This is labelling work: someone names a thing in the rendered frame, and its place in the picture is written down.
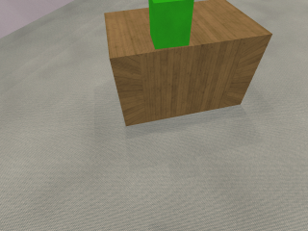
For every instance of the pedestal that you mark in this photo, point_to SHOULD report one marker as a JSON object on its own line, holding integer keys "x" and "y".
{"x": 214, "y": 71}

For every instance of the carton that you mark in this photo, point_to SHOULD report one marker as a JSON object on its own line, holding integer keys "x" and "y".
{"x": 170, "y": 22}

